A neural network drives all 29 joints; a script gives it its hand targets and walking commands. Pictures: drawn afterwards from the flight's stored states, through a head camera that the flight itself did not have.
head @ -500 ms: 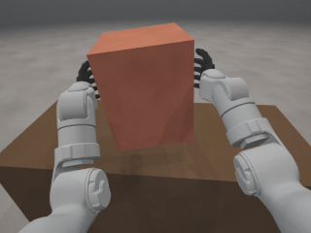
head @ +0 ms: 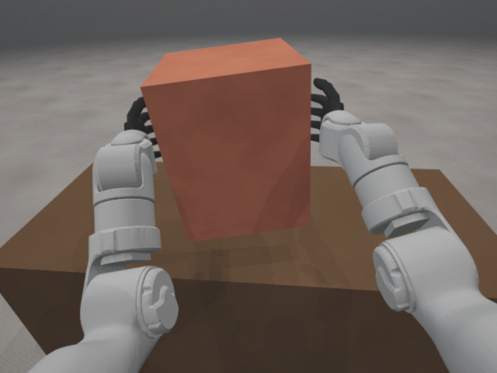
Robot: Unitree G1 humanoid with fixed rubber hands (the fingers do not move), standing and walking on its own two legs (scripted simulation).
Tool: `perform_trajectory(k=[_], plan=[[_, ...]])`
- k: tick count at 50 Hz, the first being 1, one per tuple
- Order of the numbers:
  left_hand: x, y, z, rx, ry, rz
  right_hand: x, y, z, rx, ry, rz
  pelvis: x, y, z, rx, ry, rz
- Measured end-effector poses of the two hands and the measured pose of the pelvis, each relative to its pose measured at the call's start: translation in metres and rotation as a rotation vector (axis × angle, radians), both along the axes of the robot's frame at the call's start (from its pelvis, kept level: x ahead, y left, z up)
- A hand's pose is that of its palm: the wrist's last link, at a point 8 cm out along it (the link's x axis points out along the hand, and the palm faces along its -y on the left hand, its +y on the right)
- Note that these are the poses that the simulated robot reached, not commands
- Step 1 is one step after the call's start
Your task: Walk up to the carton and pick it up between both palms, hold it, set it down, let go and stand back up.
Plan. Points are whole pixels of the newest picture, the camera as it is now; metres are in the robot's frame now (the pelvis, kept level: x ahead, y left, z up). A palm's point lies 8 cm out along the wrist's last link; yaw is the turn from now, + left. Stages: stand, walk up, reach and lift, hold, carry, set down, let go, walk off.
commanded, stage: hold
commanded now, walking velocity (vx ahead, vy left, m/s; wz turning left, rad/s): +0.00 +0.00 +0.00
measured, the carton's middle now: (235, 136) +0.42 +0.01 +0.27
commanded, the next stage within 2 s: set down in 0.28 s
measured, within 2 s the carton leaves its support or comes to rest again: neither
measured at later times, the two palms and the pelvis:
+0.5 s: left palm (140, 138) +0.38 +0.15 +0.29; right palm (327, 120) +0.38 -0.13 +0.30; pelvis +0.00 +0.00 +0.00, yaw +0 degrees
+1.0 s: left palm (140, 166) +0.40 +0.17 +0.23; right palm (308, 164) +0.40 -0.12 +0.22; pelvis +0.02 +0.01 +0.00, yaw +2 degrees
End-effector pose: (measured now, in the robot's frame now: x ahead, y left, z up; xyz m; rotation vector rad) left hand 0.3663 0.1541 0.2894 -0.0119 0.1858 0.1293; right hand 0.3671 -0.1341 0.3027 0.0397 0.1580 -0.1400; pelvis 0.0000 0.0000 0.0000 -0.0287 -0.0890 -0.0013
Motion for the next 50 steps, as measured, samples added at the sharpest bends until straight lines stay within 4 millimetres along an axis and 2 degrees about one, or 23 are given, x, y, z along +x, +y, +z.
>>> perform_trajectory(k=[15, 26, 32, 43, 50], plan=[[0.001, 0.0, 0.001, 0.003, 0.004, -0.002, 0.001, 0.0, 0.002, -0.005, 0.007, -0.001, -0.001, -0.002, 0.0, 0.001, 0.008, 0.004], [0.017, 0.0, 0.001, -0.006, -0.057, 0.005, 0.014, 0.001, 0.001, 0.012, -0.058, -0.02, -0.001, -0.002, 0.003, 0.011, -0.015, -0.003], [0.026, 0.005, -0.011, 0.014, -0.094, 0.005, 0.021, 0.006, -0.017, 0.018, -0.098, -0.025, 0.004, -0.003, 0.003, 0.014, -0.046, 0.001], [0.033, 0.015, -0.042, 0.052, -0.099, 0.003, 0.028, 0.017, -0.066, 0.017, -0.109, -0.02, 0.012, 0.001, 0.001, 0.008, -0.097, 0.03], [0.036, 0.016, -0.056, 0.074, -0.081, 0.003, 0.032, 0.018, -0.084, 0.006, -0.097, -0.017, 0.016, 0.008, 0.001, 0.004, -0.098, 0.037]])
